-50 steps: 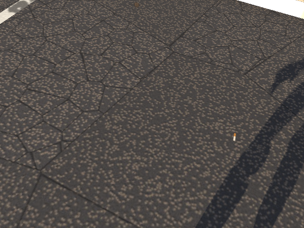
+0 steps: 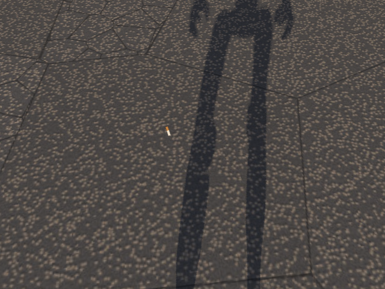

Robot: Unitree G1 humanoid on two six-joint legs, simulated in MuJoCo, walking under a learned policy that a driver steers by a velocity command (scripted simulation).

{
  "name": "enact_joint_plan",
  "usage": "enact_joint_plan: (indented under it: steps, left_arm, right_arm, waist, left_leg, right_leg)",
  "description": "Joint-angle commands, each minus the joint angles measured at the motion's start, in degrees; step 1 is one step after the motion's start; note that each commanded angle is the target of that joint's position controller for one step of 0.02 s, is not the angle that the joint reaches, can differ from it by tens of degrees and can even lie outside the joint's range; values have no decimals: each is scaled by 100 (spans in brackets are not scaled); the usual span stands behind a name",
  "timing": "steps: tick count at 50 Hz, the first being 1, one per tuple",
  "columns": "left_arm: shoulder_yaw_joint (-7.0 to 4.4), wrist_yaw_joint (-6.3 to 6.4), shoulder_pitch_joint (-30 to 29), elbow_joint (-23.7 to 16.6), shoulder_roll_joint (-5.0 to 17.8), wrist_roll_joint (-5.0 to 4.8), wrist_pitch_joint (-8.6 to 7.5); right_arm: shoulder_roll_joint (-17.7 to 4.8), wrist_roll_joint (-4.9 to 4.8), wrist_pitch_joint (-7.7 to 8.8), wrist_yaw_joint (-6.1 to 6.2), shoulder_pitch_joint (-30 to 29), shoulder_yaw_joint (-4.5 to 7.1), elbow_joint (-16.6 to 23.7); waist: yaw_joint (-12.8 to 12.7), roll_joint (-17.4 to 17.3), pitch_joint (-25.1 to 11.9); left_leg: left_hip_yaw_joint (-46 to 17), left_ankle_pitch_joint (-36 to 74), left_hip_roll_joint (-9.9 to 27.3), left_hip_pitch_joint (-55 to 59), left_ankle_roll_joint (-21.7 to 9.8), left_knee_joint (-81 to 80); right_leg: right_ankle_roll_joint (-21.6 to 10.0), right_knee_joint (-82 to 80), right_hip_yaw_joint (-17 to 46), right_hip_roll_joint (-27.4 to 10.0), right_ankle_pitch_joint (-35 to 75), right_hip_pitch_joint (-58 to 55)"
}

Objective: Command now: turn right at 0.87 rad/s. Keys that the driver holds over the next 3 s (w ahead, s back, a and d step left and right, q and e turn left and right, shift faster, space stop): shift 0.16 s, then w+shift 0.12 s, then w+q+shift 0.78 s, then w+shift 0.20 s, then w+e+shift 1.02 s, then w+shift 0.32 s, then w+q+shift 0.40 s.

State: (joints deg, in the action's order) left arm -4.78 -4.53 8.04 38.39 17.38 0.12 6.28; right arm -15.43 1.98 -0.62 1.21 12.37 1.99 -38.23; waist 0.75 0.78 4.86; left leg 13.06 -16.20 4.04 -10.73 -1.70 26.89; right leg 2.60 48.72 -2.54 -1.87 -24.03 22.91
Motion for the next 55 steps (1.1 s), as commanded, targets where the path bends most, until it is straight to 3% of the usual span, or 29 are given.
enact_joint_plan:
  steps: [1,3,4,5,6,7,8,9,11,14,20,24,28,31,33,35,36,37,38,39,40,41,42,43,45,47,50,52,55]
  left_arm:
    - [-72,14,-344,-615,364,-32,-80]
    - [-85,74,-18,-551,340,49,-128]
    - [-116,158,382,-402,468,139,-209]
    - [-236,266,727,-356,1107,228,-320]
    - [-391,313,877,-422,1725,54,-363]
    - [-305,336,1047,-356,1305,-24,-369]
    - [-147,383,665,-338,964,4,-365]
    - [-71,408,357,-325,740,48,-345]
    - [10,413,273,-269,581,61,-383]
    - [12,336,631,-40,683,83,-609]
    - [0,440,1098,254,714,190,-982]
    - [8,512,1080,373,665,176,-1121]
    - [-13,531,1179,575,697,213,-1227]
    - [-20,523,1378,768,704,252,-1255]
    - [-16,519,1492,910,721,276,-1241]
    - [-32,530,1354,932,916,265,-1200]
    - [-65,538,1333,924,1086,284,-1121]
    - [-111,534,1196,848,1270,255,-1033]
    - [-65,519,1065,749,1202,251,-1043]
    - [200,351,1157,382,162,211,-1129]
    - [215,326,538,4,381,205,-1287]
    - [201,336,-59,-201,577,206,-1374]
    - [271,361,40,-157,491,189,-1434]
    - [305,380,106,-100,437,259,-1415]
    - [335,360,423,-50,418,404,-1177]
    - [359,329,233,-137,384,443,-980]
    - [436,260,-857,-600,325,345,-953]
    - [490,214,-1203,-714,234,272,-984]
    - [503,219,-1387,-818,246,204,-1049]
  right_arm:
    - [-1065,-56,63,-84,208,355,242]
    - [-1097,-170,30,-113,149,376,196]
    - [-1047,-209,1,-132,245,373,130]
    - [-718,-172,-44,-158,435,286,258]
    - [-446,-13,-157,-92,130,170,612]
    - [-710,4,-238,-51,-103,230,501]
    - [-623,-102,-247,-66,-98,216,425]
    - [-700,-95,-192,-125,76,232,288]
    - [-917,111,-165,-291,240,309,97]
    - [-798,48,-93,-454,67,304,12]
    - [-661,-112,25,-490,-262,307,-104]
    - [-621,-32,60,-509,-233,323,-154]
    - [-613,-3,53,-632,-650,278,13]
    - [-522,-23,62,-717,-1198,181,259]
    - [-407,-43,60,-720,-1434,96,404]
    - [-450,-88,44,-628,-979,105,336]
    - [-602,-133,63,-570,-293,179,176]
    - [-825,-158,117,-518,795,300,-105]
    - [-1246,-81,146,-429,2042,503,-519]
    - [-1997,-33,99,-312,1659,681,-569]
    - [-2150,-158,107,-332,1701,723,-408]
    - [-2044,-104,109,-287,1625,718,-499]
    - [-1787,-119,153,-225,1574,669,-581]
    - [-1541,-98,206,-178,1276,604,-540]
    - [-1154,-154,297,-161,827,436,-422]
    - [-1049,-214,415,-184,860,381,-411]
    - [-1126,-201,498,-184,1039,396,-425]
    - [-1194,-223,502,-198,1172,442,-472]
    - [-1214,-300,564,-163,1377,452,-636]
  waist:
    - [176,-1198,-730]
    - [-75,-1054,-834]
    - [-309,-543,-962]
    - [-339,908,-1109]
    - [-466,1655,-1156]
    - [-671,772,-1220]
    - [-421,767,-885]
    - [-214,648,-792]
    - [-208,1021,-669]
    - [-215,668,-283]
    - [-330,522,71]
    - [-194,262,146]
    - [-256,265,391]
    - [-437,272,633]
    - [-472,250,695]
    - [-141,404,163]
    - [245,539,-352]
    - [800,587,-1006]
    - [1380,159,-1664]
    - [648,-1671,-1530]
    - [775,-1232,-2221]
    - [790,-698,-1573]
    - [552,-197,-1063]
    - [288,160,-750]
    - [-143,31,-476]
    - [-214,64,-147]
    - [32,-34,340]
    - [223,-200,253]
    - [401,-363,-39]
  left_leg:
    - [-634,3200,1402,686,-676,-159]
    - [-474,3015,1366,414,-429,430]
    - [-236,2433,1202,-100,-112,1100]
    - [25,-118,670,-1562,256,2557]
    - [-492,-2215,-161,-2519,496,3409]
    - [-1083,-1988,39,-2463,503,3938]
    - [-1216,-1554,33,-2396,455,3969]
    - [-1318,-964,167,-2256,413,3551]
    - [-1078,-257,51,-2278,380,3417]
    - [-1114,244,23,-2686,344,2969]
    - [-1773,674,-179,-3661,253,2847]
    - [-1932,957,-101,-4210,246,3177]
    - [-1586,1087,144,-4365,74,2942]
    - [-1084,975,281,-4187,-241,2400]
    - [-722,690,213,-3880,-539,1989]
    - [-160,173,-355,-2635,-891,1783]
    - [7,-241,-749,-1798,-1012,1917]
    - [-3,-513,-1080,-421,-1134,1819]
    - [-622,-534,-1134,1569,-1257,1253]
    - [-3809,-2554,458,2770,-1832,28]
    - [-6348,-2780,1001,3128,-2167,-1127]
    - [-5903,-2050,994,2937,-1954,-1228]
    - [-5315,-1184,904,2130,-1814,-1181]
    - [-4693,-797,647,1317,-1637,-1167]
    - [-4005,-402,232,207,-1652,-1330]
    - [-3666,-180,-12,-357,-1720,-1588]
    - [-3402,754,-312,-758,-1614,-1955]
    - [-3267,1725,-446,-547,-1419,-1828]
    - [-3277,3270,-218,174,-1185,-1798]
  right_leg:
    - [-175,-752,-409,210,-133,-180]
    - [-356,-1814,-403,366,349,-846]
    - [-466,-2737,-83,330,1229,-1636]
    - [-750,-3175,1756,-1054,2482,-2724]
    - [-1783,-2948,3074,-2284,4520,-2416]
    - [-1984,-2801,2425,-2062,4750,-2476]
    - [-1857,-2838,1914,-1687,4454,-2088]
    - [-1552,-3191,1599,-1178,2385,-1918]
    - [-1358,-3834,1701,-771,-430,-1830]
    - [-1357,-4318,2030,-902,-1039,-1950]
    - [-1310,-4657,1482,-1371,-871,-2403]
    - [-1249,-4695,976,-1631,-493,-2622]
    - [-1065,-4792,186,-1600,-162,-2720]
    - [-993,-4862,-448,-1531,410,-2835]
    - [-963,-4681,-861,-1495,1626,-3012]
    - [-853,-3612,-1304,-1410,5576,-3085]
    - [-846,-2462,-1382,-1442,7398,-3108]
    - [-844,-909,-1361,-1454,8024,-2621]
    - [-646,1041,-1312,-1233,6798,-1356]
    - [-236,3216,-1082,-71,590,1312]
    - [-246,4141,367,433,-47,2136]
    - [-362,4119,721,61,478,2738]
    - [-385,3629,693,-222,783,2531]
    - [-366,3122,677,-441,842,2167]
    - [-200,2602,696,-582,702,1587]
    - [-30,1995,533,-643,608,1609]
    - [140,496,172,-471,1651,1661]
    - [105,-508,105,-240,2470,1337]
    - [-150,-1451,47,-19,3332,733]
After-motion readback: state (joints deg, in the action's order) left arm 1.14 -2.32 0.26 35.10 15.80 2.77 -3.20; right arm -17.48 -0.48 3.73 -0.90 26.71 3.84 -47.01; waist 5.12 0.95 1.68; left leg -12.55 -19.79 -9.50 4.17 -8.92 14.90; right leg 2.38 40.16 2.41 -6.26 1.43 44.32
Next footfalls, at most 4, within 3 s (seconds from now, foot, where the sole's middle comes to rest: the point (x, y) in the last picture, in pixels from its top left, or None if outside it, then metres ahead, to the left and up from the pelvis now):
0.08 right None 0.03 -0.12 -0.78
0.76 left None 0.42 0.13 -0.78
1.22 right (150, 168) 0.92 0.18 -0.78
1.62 left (64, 129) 1.12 0.57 -0.78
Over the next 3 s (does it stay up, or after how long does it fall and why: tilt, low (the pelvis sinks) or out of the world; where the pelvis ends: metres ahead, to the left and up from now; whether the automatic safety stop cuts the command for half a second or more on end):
stays up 2.21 0.37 -0.01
